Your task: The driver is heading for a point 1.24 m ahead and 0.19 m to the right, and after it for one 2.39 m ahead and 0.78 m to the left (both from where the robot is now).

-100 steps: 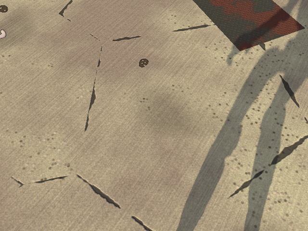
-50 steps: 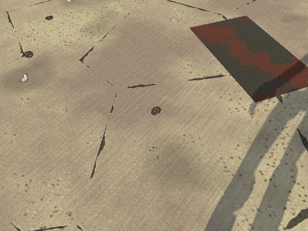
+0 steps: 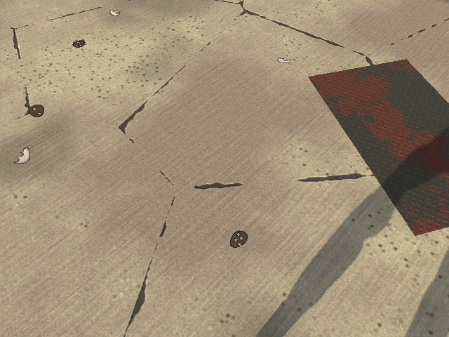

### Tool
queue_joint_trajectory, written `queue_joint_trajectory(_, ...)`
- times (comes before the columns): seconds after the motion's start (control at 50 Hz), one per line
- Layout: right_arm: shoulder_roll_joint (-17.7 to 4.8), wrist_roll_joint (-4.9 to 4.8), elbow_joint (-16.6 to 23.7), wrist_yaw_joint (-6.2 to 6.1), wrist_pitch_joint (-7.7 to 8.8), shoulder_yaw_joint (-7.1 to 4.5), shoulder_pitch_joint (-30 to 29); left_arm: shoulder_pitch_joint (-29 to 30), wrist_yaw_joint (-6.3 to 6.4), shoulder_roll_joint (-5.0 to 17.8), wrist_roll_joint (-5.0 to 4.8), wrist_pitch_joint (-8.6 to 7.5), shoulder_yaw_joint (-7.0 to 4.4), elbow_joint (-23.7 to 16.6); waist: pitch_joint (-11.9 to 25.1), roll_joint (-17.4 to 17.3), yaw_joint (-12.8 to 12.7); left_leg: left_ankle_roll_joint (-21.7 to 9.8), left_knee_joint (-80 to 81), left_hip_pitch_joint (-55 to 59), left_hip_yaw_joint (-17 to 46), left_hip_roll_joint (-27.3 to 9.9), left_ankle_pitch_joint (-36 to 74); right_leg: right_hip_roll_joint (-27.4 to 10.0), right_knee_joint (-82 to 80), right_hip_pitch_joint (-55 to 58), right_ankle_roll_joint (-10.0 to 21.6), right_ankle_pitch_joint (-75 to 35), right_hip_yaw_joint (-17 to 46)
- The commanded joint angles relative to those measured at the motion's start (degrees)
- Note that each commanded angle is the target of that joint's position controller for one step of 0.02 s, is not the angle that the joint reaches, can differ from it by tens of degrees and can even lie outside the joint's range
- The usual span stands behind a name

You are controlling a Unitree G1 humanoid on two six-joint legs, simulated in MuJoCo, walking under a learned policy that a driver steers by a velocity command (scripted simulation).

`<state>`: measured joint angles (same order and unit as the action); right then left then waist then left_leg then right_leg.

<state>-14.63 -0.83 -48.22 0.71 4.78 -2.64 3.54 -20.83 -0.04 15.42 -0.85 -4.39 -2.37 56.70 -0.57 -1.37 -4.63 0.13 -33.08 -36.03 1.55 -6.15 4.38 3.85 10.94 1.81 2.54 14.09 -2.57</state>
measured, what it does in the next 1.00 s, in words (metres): walks ahead: left foot, then right foot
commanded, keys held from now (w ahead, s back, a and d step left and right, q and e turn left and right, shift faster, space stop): w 1.00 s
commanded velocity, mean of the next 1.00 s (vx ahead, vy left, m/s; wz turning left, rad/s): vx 0.50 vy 0.00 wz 0.00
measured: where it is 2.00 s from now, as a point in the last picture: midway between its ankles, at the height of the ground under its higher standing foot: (258, 161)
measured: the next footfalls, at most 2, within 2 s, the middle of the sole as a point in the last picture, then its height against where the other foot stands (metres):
left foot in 0.10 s outside the picture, level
right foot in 0.64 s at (281, 323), level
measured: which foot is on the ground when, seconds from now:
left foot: up 0.00-0.08, down 0.10-0.64, up 0.66-1.00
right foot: down 0.00-0.12, up 0.14-0.62, down 0.64-1.00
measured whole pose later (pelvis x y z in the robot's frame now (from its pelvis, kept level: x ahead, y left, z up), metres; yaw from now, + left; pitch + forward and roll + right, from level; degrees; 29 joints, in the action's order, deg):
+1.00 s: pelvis +0.56 -0.01 +0.01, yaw -1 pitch +1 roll -1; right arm -15.6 -0.5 -50.5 -0.1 4.2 -3.5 5.1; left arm -20.1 -0.3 13.9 -0.2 -4.9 -2.8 56.2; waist -0.4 -2.4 -3.7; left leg 0.0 -39.9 -38.5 2.1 -7.5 2.4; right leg 3.7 11.2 -1.7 3.6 10.8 -3.1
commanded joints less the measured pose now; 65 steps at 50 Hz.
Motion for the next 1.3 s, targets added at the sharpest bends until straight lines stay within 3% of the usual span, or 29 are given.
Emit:
queue_joint_trajectory(0.02,-4.2,-0.33,5.6,1.07,1.19,-0.36,-7.2,-2.3,0.35,9.8,-0.38,0.49,-2.21,-1.2,-4.8,3.6,0.5,-1.3,3.8,-0.1,-0.3,1.0,-3.7,-18.5,-1.1,-0.4,8.4,-12.9,8.0)
queue_joint_trajectory(0.06,-6.1,-0.42,5.3,1.34,1.46,-1.01,-3.9,-1.3,0.38,10.7,-0.35,1.11,-2.56,-1.4,-2.5,5.3,3.1,-3.0,5.2,5.9,-1.7,2.8,-8.4,-19.1,3.8,1.8,7.3,-23.0,8.0)
queue_joint_trajectory(0.1,-11.2,-0.08,0.6,0.77,1.59,-3.54,12.4,-0.4,0.4,8.6,0.33,1.6,-1.65,-2.4,8.4,4.4,10.7,-6.7,5.2,29.6,-2.2,3.5,-8.2,-13.8,24.0,-4.3,4.3,-34.0,3.5)
queue_joint_trajectory(0.12,-17.6,1.21,-1.0,0.37,1.38,-5.06,21.4,-4.9,0.04,3.3,1.21,0.81,0.18,-4.3,18.9,-6.1,10.8,-14.4,4.4,53.5,19.2,-11.3,-10.7,-7.0,46.6,-24.7,0.5,-16.0,-0.1)
queue_joint_trajectory(0.14,-15.6,0.44,-2.1,0.6,0.97,-4.59,23.6,-6.3,-0.18,0.9,0.47,-0.58,0.99,-3.5,23.8,-14.4,10.7,-19.7,13.9,61.1,39.9,-17.7,-19.6,-0.1,59.6,-38.4,-1.1,17.7,4.8)
queue_joint_trajectory(0.16,-11.4,0.14,-1.5,0.63,1.09,-3.09,20.0,-1.2,-0.42,7.8,-1.16,-1.81,-0.7,-4.6,16.4,-9.5,11.1,-16.7,15.7,55.8,35.0,-15.5,-23.1,-3.8,64.5,-44.4,0.2,17.1,9.4)
queue_joint_trajectory(0.18,-9.3,0.45,-0.3,0.41,1.1,-2.45,15.2,3.4,-0.48,8.7,-2.06,-2.47,-0.96,-6.0,10.0,-7.0,9.9,-14.5,16.6,48.0,26.4,-13.3,-20.0,-6.9,63.7,-45.6,1.1,12.1,7.9)
queue_joint_trajectory(0.22,-6.1,1.14,0.5,0.61,1.41,-1.4,8.9,5.6,0.01,7.8,-0.69,-1.96,-1.45,-6.0,3.2,-3.1,6.5,-12.6,20.6,34.6,16.2,-8.8,-11.5,-11.3,56.1,-40.6,0.6,4.3,6.7)
queue_joint_trajectory(0.3,-7.3,1.09,-0.9,0.67,2.01,-1.68,9.1,4.9,0.09,4.2,0.1,0.34,-1.14,-6.1,0.5,-2.5,3.6,-13.8,25.7,27.2,9.2,-7.0,-3.8,-12.5,49.4,-37.4,-1.5,-1.3,5.8)
queue_joint_trajectory(0.42,-8.9,0.54,-3.5,-0.85,1.3,-1.92,13.7,17.2,-0.51,2.9,0.45,-0.14,-0.68,-9.8,-2.7,-1.9,6.7,-11.7,27.8,27.6,1.6,-3.9,-2.8,-10.5,27.8,-37.8,-2.8,-18.9,3.3)
queue_joint_trajectory(0.52,-9.8,-0.22,-6.6,-1.22,0.19,-2.37,18.5,24.2,-1.75,3.5,-0.14,-0.65,-0.45,-12.5,-4.5,-1.8,8.3,-11.0,25.0,36.2,1.9,-7.6,-3.1,-9.2,20.2,-38.9,-1.2,-17.9,3.7)
queue_joint_trajectory(0.58,-10.7,-0.32,-6.9,-1.55,-0.83,-2.9,17.6,22.5,-2.46,5.4,-0.18,-1.12,-1.07,-12.7,-2.8,-2.7,6.1,-9.5,20.1,40.9,2.3,-9.4,5.1,-7.8,18.4,-35.1,1.0,-11.5,2.9)
queue_joint_trajectory(0.62,-10.1,-0.04,-6.4,-1.61,-1.6,-2.62,15.9,10.3,-2.11,8.6,-0.02,-1.15,-3.08,-9.1,4.5,-2.7,-0.3,-7.4,5.6,38.8,-0.8,-5.7,20.5,-4.2,17.0,-17.8,3.3,-10.4,-0.5)
queue_joint_trajectory(0.64,-8.2,0.82,-5.3,-1.7,-1.73,-1.64,16.8,-0.1,-1.6,12.4,0.43,-1.01,-4.4,-6.5,12.7,1.8,-3.6,-5.5,-10.4,28.7,-3.2,-2.3,10.6,-11.0,19.1,-0.5,6.3,-11.4,7.0)
queue_joint_trajectory(0.66,-0.8,1.06,-5.0,-0.95,-0.5,0.52,24.1,-5.2,-1.54,17.4,0.67,-0.53,-5.59,-5.0,19.9,16.4,-0.6,-1.1,-32.5,4.5,-4.0,8.5,-20.1,-24.3,13.8,20.2,15.8,0.5,34.2)
queue_joint_trajectory(0.68,-4.5,0.22,-5.8,-0.69,0.97,-0.14,21.7,-5.0,-1.74,12.3,0.2,-0.62,-3.97,-5.3,21.0,14.0,-2.2,-1.9,-40.2,-2.4,4.9,8.7,-37.8,-25.4,6.4,20.7,15.5,6.8,44.3)
queue_joint_trajectory(0.7,-8.6,-1.59,-4.1,-0.36,1.91,-1.34,16.4,-0.1,-1.66,10.0,0.16,-0.89,-3.13,-6.0,12.5,10.9,-1.3,-3.1,-42.8,-7.2,5.1,5.4,-34.3,-23.9,5.5,13.6,12.7,7.2,36.3)
queue_joint_trajectory(0.74,-8.4,-0.88,-3.0,-1.07,2.05,-1.63,11.2,8.1,-1.78,6.8,0.9,-1.2,-2.19,-7.7,3.7,4.7,1.9,-3.3,-37.0,-4.1,2.5,-0.1,-24.3,-19.9,2.5,-2.5,10.4,-2.3,23.7)
queue_joint_trajectory(0.78,-6.3,-0.27,-3.6,-1.34,0.62,-1.77,13.1,9.9,-2.01,4.7,1.56,-1.59,-1.61,-7.4,2.5,6.8,4.8,-2.9,-32.6,2.4,2.7,-2.3,-20.1,-16.9,-0.8,-9.9,9.5,-7.3,17.5)
queue_joint_trajectory(0.9,-4.5,0.67,-0.8,-1.45,-0.49,-1.68,5.5,4.8,-0.35,7.6,0.92,-1.6,-2.29,-4.6,-1.0,4.3,4.0,0.0,-16.8,-3.6,1.6,-2.9,-7.2,-16.0,-4.8,-9.5,10.3,-15.4,10.3)
queue_joint_trajectory(0.98,-3.1,0.23,1.2,-0.59,0.11,-0.97,-2.1,1.5,0.27,8.0,0.35,-1.13,-2.24,-3.2,-2.8,4.6,1.5,0.1,-4.0,-0.9,-1.0,-0.4,1.8,-14.2,-5.4,-8.6,8.6,-14.4,6.1)
queue_joint_trajectory(1.08,-3.6,-0.33,4.0,1.05,0.74,-0.56,-8.5,-2.7,0.56,8.6,-0.12,0.26,-2.69,-0.5,-4.8,4.5,0.2,-1.5,3.0,-2.4,-0.8,0.9,-1.6,-18.1,-1.9,0.6,8.3,-17.0,6.4)
queue_joint_trajectory(1.14,-6.0,-0.34,3.6,1.62,1.1,-1.4,-4.7,-0.9,0.86,9.8,-0.27,1.06,-3.28,-0.6,-2.1,6.0,3.6,-3.9,4.7,4.7,-2.2,3.2,-7.8,-19.3,4.3,4.0,6.7,-29.8,6.3)
queue_joint_trajectory(1.18,-10.3,0.04,-1.1,1.03,1.05,-3.81,10.8,0.5,0.92,8.2,0.07,1.63,-2.64,-1.4,7.7,4.9,10.9,-6.9,5.1,27.3,-3.6,4.9,-6.9,-14.4,22.6,-1.8,4.0,-39.5,2.5)
queue_joint_trajectory(1.2,-15.1,1.06,-2.8,0.59,0.92,-5.02,19.4,-3.1,0.74,4.3,1.03,1.19,-1.28,-2.7,16.4,-3.4,11.4,-12.9,3.7,48.6,13.7,-7.9,-9.0,-8.8,42.9,-19.8,1.1,-22.2,-0.3)
queue_joint_trajectory(1.22,-15.5,0.44,-3.8,0.93,0.67,-4.89,21.9,-6.9,0.29,-0.7,1.0,-0.15,0.3,-2.2,22.0,-15.1,9.9,-18.9,12.6,59.7,37.1,-16.4,-19.8,0.1,57.6,-36.3,-1.0,18.2,4.1)
queue_joint_trajectory(1.24,-10.5,0.07,-3.4,0.83,0.87,-3.4,19.9,-2.1,-0.02,5.7,-0.97,-1.27,-1.31,-2.6,17.2,-9.6,11.3,-16.2,15.3,56.4,35.4,-15.0,-25.8,-3.1,63.8,-42.5,0.3,19.1,10.3)
queue_joint_trajectory(1.26,-8.8,0.23,-2.3,0.56,1.1,-2.82,14.7,2.7,-0.05,7.7,-2.3,-1.9,-1.87,-4.1,9.5,-7.1,10.2,-13.8,16.7,48.0,27.0,-13.8,-22.8,-5.9,63.6,-44.8,1.3,13.7,9.1)
queue_joint_trajectory(1.3,-5.5,1.27,-1.4,0.61,1.68,-1.88,8.0,5.0,0.62,6.8,-1.43,-1.4,-2.43,-4.1,3.0,-2.7,6.8,-11.6,20.7,34.0,15.7,-10.2,-14.4,-10.5,57.7,-39.6,1.1,4.8,8.4)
